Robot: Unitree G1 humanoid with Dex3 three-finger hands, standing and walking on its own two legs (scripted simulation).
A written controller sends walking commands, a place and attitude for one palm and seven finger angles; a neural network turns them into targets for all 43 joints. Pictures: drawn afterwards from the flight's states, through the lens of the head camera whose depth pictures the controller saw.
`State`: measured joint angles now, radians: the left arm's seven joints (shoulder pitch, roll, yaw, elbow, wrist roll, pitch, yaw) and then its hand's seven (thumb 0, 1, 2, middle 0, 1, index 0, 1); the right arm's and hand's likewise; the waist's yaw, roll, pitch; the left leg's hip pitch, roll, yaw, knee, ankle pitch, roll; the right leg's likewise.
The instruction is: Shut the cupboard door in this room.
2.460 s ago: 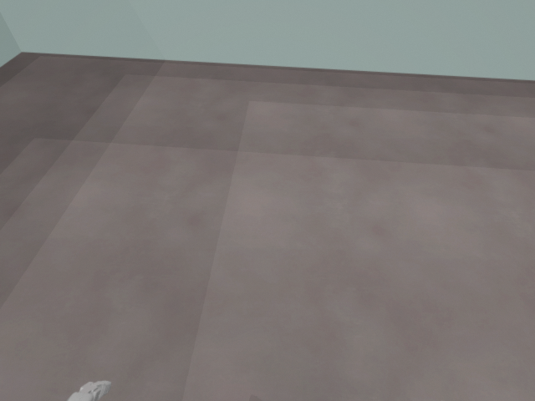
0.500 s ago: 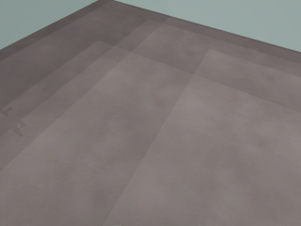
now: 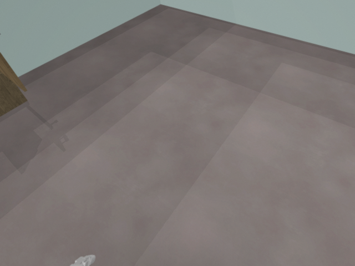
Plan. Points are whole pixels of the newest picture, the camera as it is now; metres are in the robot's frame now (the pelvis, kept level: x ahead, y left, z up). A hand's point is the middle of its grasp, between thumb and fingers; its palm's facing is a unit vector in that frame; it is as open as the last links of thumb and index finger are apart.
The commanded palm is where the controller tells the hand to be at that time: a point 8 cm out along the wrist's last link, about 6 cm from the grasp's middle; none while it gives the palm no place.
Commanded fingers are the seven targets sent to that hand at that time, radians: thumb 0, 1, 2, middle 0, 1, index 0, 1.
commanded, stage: turn or walk to find it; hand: left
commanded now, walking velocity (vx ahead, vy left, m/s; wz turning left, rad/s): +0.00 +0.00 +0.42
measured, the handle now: out of the picture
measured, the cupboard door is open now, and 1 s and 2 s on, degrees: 87 87 87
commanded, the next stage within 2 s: stand and wait in 0.56 s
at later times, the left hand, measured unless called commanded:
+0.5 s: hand out of the picture -0.06 +0.22 -0.19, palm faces +0.32 -0.92 -0.22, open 7.4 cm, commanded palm none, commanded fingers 0.00 0.90 0.90 -0.20 -0.30 -0.20 -0.30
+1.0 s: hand out of the picture -0.05 +0.19 -0.16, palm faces +0.37 -0.90 -0.24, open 7.4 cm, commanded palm none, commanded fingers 0.00 0.90 0.90 -0.20 -0.30 -0.20 -0.30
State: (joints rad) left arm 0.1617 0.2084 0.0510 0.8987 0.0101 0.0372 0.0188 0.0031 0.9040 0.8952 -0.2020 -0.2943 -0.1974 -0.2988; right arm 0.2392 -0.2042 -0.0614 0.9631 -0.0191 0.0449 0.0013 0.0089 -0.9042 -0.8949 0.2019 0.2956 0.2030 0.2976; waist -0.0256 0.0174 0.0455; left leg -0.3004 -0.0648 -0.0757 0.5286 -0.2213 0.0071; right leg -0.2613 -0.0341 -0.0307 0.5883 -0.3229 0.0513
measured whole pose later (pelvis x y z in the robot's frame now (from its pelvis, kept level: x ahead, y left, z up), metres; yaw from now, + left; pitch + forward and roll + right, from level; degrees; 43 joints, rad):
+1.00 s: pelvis -0.04 +0.00 +0.00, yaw +21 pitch -2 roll +1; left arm 0.23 0.15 0.02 1.01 0.02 0.02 0.03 0.00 0.91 0.89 -0.20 -0.29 -0.20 -0.30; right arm 0.25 -0.19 -0.05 1.05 -0.01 0.05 -0.01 0.01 -0.91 -0.90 0.20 0.30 0.20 0.30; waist -0.01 0.03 0.02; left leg -0.29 -0.02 0.01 0.69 -0.42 0.01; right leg -0.21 -0.05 -0.09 0.55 -0.29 -0.01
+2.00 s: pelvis -0.10 +0.01 +0.00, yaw +30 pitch +0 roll +0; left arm 0.22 0.19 0.05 1.05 0.02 0.05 0.03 0.00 0.90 0.89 -0.20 -0.29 -0.20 -0.30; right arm 0.30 -0.15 -0.05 1.06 -0.02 0.03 -0.01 0.01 -0.91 -0.90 0.20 0.29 0.20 0.30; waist -0.01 -0.03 0.05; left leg -0.32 -0.03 0.00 0.59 -0.27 0.03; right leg -0.31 -0.08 -0.10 0.69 -0.40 0.02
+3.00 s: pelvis -0.10 -0.04 +0.00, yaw +48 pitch +0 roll +1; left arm 0.19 0.20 0.05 1.00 0.02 0.01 0.02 0.00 0.90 0.90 -0.20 -0.29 -0.20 -0.30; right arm 0.16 -0.20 -0.05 1.03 -0.01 0.03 -0.01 0.01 -0.92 -0.89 0.20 0.30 0.20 0.30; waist 0.01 0.02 0.06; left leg -0.25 -0.02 -0.05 0.55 -0.30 -0.02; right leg -0.24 -0.06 -0.07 0.56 -0.30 0.03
